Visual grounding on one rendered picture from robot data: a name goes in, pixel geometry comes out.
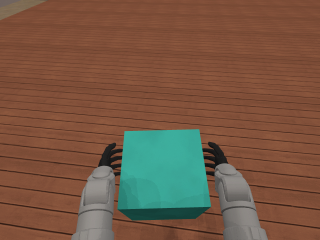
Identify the right robot hand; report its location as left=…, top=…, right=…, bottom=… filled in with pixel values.
left=202, top=141, right=229, bottom=176

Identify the carton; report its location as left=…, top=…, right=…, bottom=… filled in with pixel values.
left=117, top=129, right=211, bottom=221

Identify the left robot forearm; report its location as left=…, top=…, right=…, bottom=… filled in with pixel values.
left=71, top=166, right=116, bottom=240

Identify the left robot hand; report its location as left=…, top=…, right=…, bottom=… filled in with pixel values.
left=98, top=142, right=123, bottom=177

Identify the right robot forearm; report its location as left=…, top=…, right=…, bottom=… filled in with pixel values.
left=214, top=163, right=268, bottom=240

